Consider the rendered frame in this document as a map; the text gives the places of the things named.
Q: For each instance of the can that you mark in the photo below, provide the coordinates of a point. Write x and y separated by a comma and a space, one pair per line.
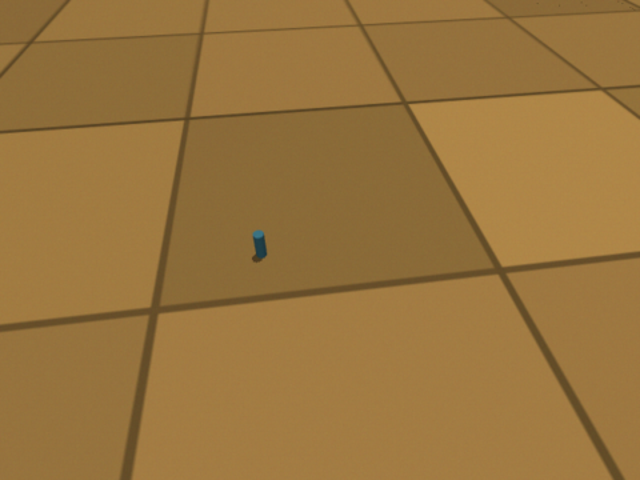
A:
259, 242

